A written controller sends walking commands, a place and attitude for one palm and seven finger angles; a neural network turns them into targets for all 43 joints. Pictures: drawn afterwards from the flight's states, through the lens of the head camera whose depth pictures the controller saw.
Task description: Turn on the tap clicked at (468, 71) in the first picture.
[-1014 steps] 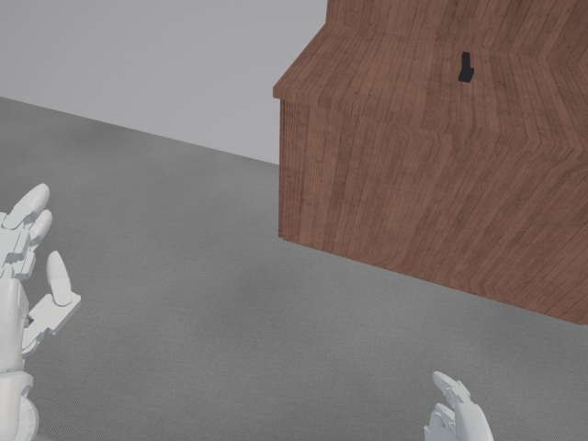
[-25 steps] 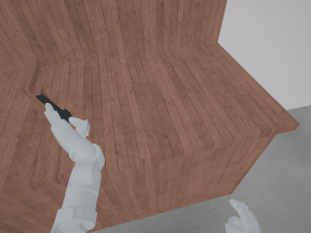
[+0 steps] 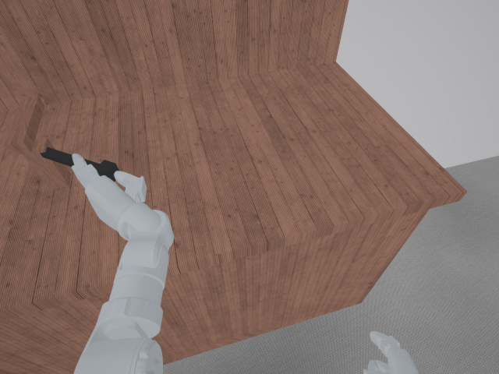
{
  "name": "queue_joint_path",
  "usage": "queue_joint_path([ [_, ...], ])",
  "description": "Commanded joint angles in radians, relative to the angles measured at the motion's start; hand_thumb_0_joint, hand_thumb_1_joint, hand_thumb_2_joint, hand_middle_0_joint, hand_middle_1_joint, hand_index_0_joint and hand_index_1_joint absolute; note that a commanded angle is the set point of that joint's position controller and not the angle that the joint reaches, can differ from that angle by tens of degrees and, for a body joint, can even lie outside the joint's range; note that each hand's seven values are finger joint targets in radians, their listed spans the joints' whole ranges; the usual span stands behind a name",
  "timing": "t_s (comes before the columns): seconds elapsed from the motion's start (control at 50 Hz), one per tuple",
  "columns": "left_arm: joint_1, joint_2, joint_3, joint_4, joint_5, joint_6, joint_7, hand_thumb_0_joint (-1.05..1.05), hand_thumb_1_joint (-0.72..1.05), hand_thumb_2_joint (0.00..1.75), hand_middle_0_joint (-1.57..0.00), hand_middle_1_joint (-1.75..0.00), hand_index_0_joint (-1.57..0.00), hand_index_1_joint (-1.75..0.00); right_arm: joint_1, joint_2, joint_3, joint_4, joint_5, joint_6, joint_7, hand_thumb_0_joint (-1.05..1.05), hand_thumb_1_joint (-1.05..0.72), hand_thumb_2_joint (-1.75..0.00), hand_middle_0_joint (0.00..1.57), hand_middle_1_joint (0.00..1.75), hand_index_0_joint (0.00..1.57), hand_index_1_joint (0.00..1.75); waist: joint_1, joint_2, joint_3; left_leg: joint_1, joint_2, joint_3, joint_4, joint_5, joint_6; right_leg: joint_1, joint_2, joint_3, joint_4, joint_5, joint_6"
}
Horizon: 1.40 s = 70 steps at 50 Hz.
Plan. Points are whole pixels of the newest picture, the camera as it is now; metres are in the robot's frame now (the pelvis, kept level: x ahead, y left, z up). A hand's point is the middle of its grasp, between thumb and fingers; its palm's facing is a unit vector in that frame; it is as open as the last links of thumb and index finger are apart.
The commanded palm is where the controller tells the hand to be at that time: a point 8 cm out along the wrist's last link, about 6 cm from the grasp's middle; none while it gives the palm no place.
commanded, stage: push the lever round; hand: left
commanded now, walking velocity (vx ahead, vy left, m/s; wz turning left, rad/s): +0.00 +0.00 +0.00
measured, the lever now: (107, 172) +0.41 +0.27 +0.11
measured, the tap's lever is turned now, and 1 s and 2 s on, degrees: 52 63 53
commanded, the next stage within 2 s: lift the hand up off the lever in 0.14 s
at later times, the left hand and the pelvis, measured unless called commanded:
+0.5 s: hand (143, 166) +0.43 +0.21 +0.10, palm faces +0.79 -0.61 -0.07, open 8.8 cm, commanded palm +0.36 +0.26 +0.11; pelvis +0.03 +0.01 +0.00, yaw -2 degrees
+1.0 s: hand (136, 170) +0.41 +0.22 +0.11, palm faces +0.80 -0.60 -0.06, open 9.3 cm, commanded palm +0.35 +0.26 +0.12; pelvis +0.02 +0.01 +0.01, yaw -2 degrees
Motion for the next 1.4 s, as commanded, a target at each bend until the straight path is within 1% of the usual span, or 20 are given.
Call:
queue_joint_path([
  [0.0,-0.418,0.278,0.091,-0.164,0.043,-0.058,0.029,0.0,0.9,0.9,-0.15,-0.15,-0.15,-0.15,-0.109,-0.108,-0.032,-0.126,-0.001,-0.036,-0.004,0.0,-0.9,-0.9,0.2,0.3,0.2,0.3,0.026,-0.042,-0.27,0.033,-0.007,0.038,-0.049,0.076,0.039,0.135,-0.081,0.076,-0.142,0.036,0.036],
  [0.02,-0.437,0.239,0.051,-0.154,0.047,-0.056,0.028,0.0,0.9,0.9,-0.15,-0.15,-0.15,-0.15,-0.102,-0.104,-0.028,-0.131,-0.001,-0.034,0.0,0.0,-0.9,-0.9,0.2,0.3,0.2,0.3,0.011,-0.04,-0.273,0.039,-0.006,0.041,-0.046,0.09,0.039,0.129,-0.082,0.071,-0.132,0.058,0.038],
  [0.1,-0.4,0.29,0.129,-0.115,0.043,-0.046,0.04,0.0,0.9,0.9,-0.15,-0.15,-0.15,-0.15,-0.071,-0.118,-0.035,-0.131,-0.008,-0.024,0.004,0.0,-0.9,-0.9,0.2,0.3,0.2,0.3,0.029,-0.089,-0.321,0.032,-0.006,0.042,-0.039,0.178,0.039,0.175,-0.081,0.063,-0.099,0.208,0.041],
  [0.18,-0.394,0.248,0.101,-0.113,0.041,-0.027,0.035,0.0,0.9,0.9,-0.15,-0.15,-0.15,-0.15,-0.04,-0.115,-0.036,-0.141,-0.007,-0.013,0.014,0.0,-0.9,-0.9,0.2,0.3,0.2,0.3,0.017,-0.123,-0.335,0.038,-0.004,0.056,-0.03,0.264,0.035,0.202,-0.087,0.057,-0.069,0.372,0.051],
  [0.2,-0.359,0.29,0.148,-0.096,0.041,-0.021,0.034,0.0,0.9,0.9,-0.15,-0.15,-0.15,-0.15,-0.037,-0.122,-0.04,-0.137,-0.007,-0.008,0.013,0.0,-0.9,-0.9,0.2,0.3,0.2,0.3,0.032,-0.12,-0.334,0.034,-0.005,0.053,-0.036,0.268,0.035,0.211,-0.083,0.055,-0.071,0.366,0.047],
  [0.28,-0.365,0.271,0.126,-0.138,0.036,-0.006,0.027,0.0,0.9,0.9,-0.15,-0.15,-0.15,-0.15,-0.026,-0.118,-0.04,-0.152,-0.001,-0.003,0.019,0.0,-0.9,-0.9,0.2,0.3,0.2,0.3,0.026,-0.115,-0.338,0.053,-0.004,0.065,-0.038,0.303,0.035,0.231,-0.082,0.056,-0.072,0.418,0.048],
  [0.3,-0.333,0.306,0.162,-0.159,0.036,-0.004,0.025,0.0,0.9,0.9,-0.15,-0.15,-0.15,-0.15,-0.031,-0.122,-0.045,-0.153,0.001,0.0,0.017,0.0,-0.9,-0.9,0.2,0.3,0.2,0.3,0.045,-0.094,-0.355,0.06,-0.004,0.063,-0.044,0.318,0.033,0.249,-0.077,0.055,-0.07,0.416,0.041],
  [0.32,-0.338,0.261,0.12,-0.179,0.035,0.001,0.021,0.0,0.9,0.9,-0.15,-0.15,-0.15,-0.15,-0.026,-0.115,-0.042,-0.161,0.003,0.0,0.02,0.0,-0.9,-0.9,0.2,0.3,0.2,0.3,0.035,-0.094,-0.36,0.072,-0.006,0.066,-0.049,0.338,0.032,0.252,-0.075,0.049,-0.064,0.432,0.041],
  [0.38,-0.295,0.264,0.127,-0.218,0.025,0.013,0.019,0.0,0.9,0.9,-0.15,-0.15,-0.15,-0.15,-0.024,-0.114,-0.043,-0.166,0.006,0.001,0.026,0.0,-0.9,-0.9,0.2,0.3,0.2,0.3,0.041,-0.101,-0.357,0.09,-0.001,0.073,-0.049,0.373,0.031,0.276,-0.075,0.048,-0.068,0.486,0.041],
  [0.4,-0.252,0.29,0.154,-0.232,0.024,0.018,0.015,0.0,0.9,0.9,-0.15,-0.15,-0.15,-0.15,-0.035,-0.116,-0.046,-0.168,0.006,0.003,0.023,0.0,-0.9,-0.9,0.2,0.3,0.2,0.3,0.06,-0.088,-0.355,0.093,-0.003,0.068,-0.059,0.381,0.029,0.287,-0.069,0.044,-0.07,0.476,0.035],
  [0.48,-0.288,0.242,0.098,-0.278,0.021,0.034,0.009,0.0,0.9,0.9,-0.15,-0.15,-0.15,-0.15,-0.051,-0.111,-0.042,-0.169,0.009,-0.005,0.028,0.0,-0.9,-0.9,0.2,0.3,0.2,0.3,0.04,-0.085,-0.302,0.113,0.003,0.073,-0.066,0.367,0.031,0.255,-0.065,0.04,-0.092,0.423,0.032],
  [0.6,-0.278,0.27,0.112,-0.325,0.021,0.048,0.005,0.0,0.9,0.9,-0.15,-0.15,-0.15,-0.15,-0.085,-0.108,-0.041,-0.164,0.008,-0.014,0.024,0.0,-0.9,-0.9,0.2,0.3,0.2,0.3,0.057,-0.044,-0.29,0.137,0.003,0.064,-0.087,0.341,0.027,0.247,-0.057,0.036,-0.114,0.334,0.023],
  [0.68,-0.36,0.229,0.059,-0.321,0.032,0.053,0.007,0.0,0.9,0.9,-0.15,-0.15,-0.15,-0.15,-0.104,-0.104,-0.033,-0.155,0.004,-0.029,0.024,0.0,-0.9,-0.9,0.2,0.3,0.2,0.3,0.036,-0.054,-0.259,0.146,0.006,0.064,-0.088,0.282,0.031,0.205,-0.059,0.037,-0.141,0.241,0.028],
  [0.7,-0.377,0.273,0.093,-0.338,0.035,0.047,0.007,0.0,0.9,0.9,-0.15,-0.15,-0.15,-0.15,-0.106,-0.107,-0.034,-0.15,0.003,-0.031,0.019,0.0,-0.9,-0.9,0.2,0.3,0.2,0.3,0.043,-0.036,-0.269,0.154,0.006,0.056,-0.096,0.282,0.031,0.209,-0.055,0.037,-0.142,0.228,0.023],
  [0.86,-0.393,0.247,0.064,-0.345,0.038,0.053,0.009,0.0,0.9,0.9,-0.15,-0.15,-0.15,-0.15,-0.118,-0.096,-0.028,-0.149,0.0,-0.04,0.018,0.0,-0.9,-0.9,0.2,0.3,0.2,0.3,0.043,-0.038,-0.301,0.173,0.007,0.061,-0.094,0.293,0.03,0.228,-0.059,0.04,-0.144,0.251,0.027],
  [0.9,-0.381,0.293,0.104,-0.331,0.034,0.06,0.005,0.0,0.9,0.9,-0.15,-0.15,-0.15,-0.15,-0.126,-0.102,-0.029,-0.143,0.002,-0.036,0.012,0.0,-0.9,-0.9,0.2,0.3,0.2,0.3,0.05,-0.035,-0.286,0.167,0.009,0.056,-0.103,0.277,0.031,0.235,-0.061,0.045,-0.157,0.232,0.028],
  [1.08,-0.352,0.269,0.077,-0.437,0.03,0.079,0.0,0.0,0.9,0.9,-0.15,-0.15,-0.15,-0.15,-0.121,-0.097,-0.029,-0.161,0.005,-0.04,0.015,0.0,-0.9,-0.9,0.2,0.3,0.2,0.3,0.058,-0.042,-0.355,0.211,0.007,0.07,-0.095,0.418,0.029,0.313,-0.068,0.045,-0.123,0.443,0.028],
  [1.1,-0.304,0.311,0.119,-0.43,0.023,0.084,-0.006,0.0,0.9,0.9,-0.15,-0.15,-0.15,-0.15,-0.128,-0.101,-0.033,-0.16,0.007,-0.035,0.012,0.0,-0.9,-0.9,0.2,0.3,0.2,0.3,0.072,-0.043,-0.342,0.208,0.009,0.064,-0.106,0.418,0.027,0.322,-0.063,0.04,-0.129,0.421,0.024],
  [1.26,-0.303,0.286,0.082,-0.531,0.01,0.103,-0.018,0.0,0.9,0.9,-0.15,-0.15,-0.15,-0.15,-0.145,-0.095,-0.029,-0.167,0.017,-0.051,0.012,0.0,-0.9,-0.9,0.2,0.3,0.2,0.3,0.066,-0.037,-0.332,0.23,0.007,0.074,-0.111,0.43,0.03,0.344,-0.072,0.052,-0.141,0.469,0.03],
  [1.38,-0.349,0.298,0.07,-0.55,0.013,0.109,-0.026,0.0,0.9,0.9,-0.15,-0.15,-0.15,-0.15,-0.172,-0.095,-0.026,-0.153,0.018,-0.071,0.005,0.0,-0.9,-0.9,0.2,0.3,0.2,0.3,0.056,-0.013,-0.293,0.238,0.005,0.072,-0.123,0.361,0.033,0.307,-0.069,0.059,-0.175,0.354,0.031],
])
